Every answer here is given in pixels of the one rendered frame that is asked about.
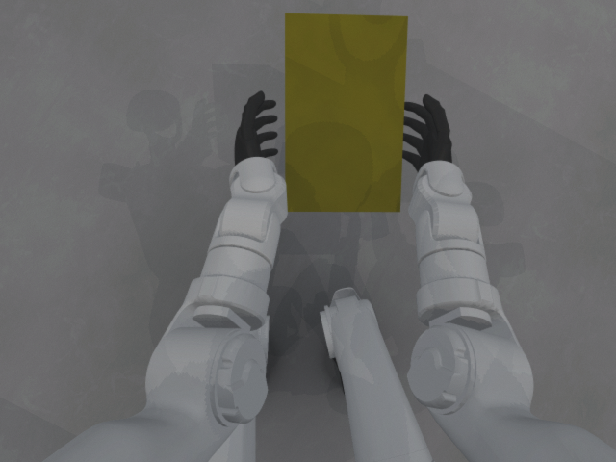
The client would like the robot right hand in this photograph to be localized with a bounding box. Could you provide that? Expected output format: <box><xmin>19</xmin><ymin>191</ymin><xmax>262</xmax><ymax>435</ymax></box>
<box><xmin>402</xmin><ymin>94</ymin><xmax>452</xmax><ymax>172</ymax></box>

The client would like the left robot thigh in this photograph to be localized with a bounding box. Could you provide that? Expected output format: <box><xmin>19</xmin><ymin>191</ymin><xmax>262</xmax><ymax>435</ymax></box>
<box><xmin>208</xmin><ymin>316</ymin><xmax>270</xmax><ymax>462</ymax></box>

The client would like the robot left forearm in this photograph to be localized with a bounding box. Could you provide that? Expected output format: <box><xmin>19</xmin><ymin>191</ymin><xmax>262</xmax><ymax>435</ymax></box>
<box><xmin>145</xmin><ymin>157</ymin><xmax>288</xmax><ymax>391</ymax></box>

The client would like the carton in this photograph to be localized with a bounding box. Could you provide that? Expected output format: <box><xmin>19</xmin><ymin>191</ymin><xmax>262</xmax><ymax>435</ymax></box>
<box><xmin>285</xmin><ymin>13</ymin><xmax>408</xmax><ymax>212</ymax></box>

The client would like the right robot upper arm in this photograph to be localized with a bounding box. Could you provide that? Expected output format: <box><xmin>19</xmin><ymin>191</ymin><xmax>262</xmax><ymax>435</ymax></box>
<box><xmin>407</xmin><ymin>323</ymin><xmax>616</xmax><ymax>462</ymax></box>

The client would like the robot left hand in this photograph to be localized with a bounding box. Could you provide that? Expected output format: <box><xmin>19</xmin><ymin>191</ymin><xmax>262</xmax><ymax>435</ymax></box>
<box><xmin>235</xmin><ymin>91</ymin><xmax>278</xmax><ymax>165</ymax></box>

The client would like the robot thigh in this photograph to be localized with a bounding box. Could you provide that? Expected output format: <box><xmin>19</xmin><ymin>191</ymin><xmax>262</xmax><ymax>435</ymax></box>
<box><xmin>320</xmin><ymin>295</ymin><xmax>435</xmax><ymax>462</ymax></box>
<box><xmin>208</xmin><ymin>316</ymin><xmax>270</xmax><ymax>462</ymax></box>

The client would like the left robot upper arm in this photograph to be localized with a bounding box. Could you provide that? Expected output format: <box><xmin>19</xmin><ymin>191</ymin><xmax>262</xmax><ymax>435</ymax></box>
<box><xmin>42</xmin><ymin>327</ymin><xmax>268</xmax><ymax>462</ymax></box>

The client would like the robot right forearm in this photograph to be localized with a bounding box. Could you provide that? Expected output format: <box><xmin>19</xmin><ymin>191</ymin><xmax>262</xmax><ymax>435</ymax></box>
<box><xmin>408</xmin><ymin>161</ymin><xmax>522</xmax><ymax>349</ymax></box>

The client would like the right robot thigh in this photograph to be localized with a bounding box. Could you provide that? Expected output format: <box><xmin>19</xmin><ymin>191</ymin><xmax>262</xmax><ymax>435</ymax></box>
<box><xmin>320</xmin><ymin>295</ymin><xmax>435</xmax><ymax>462</ymax></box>

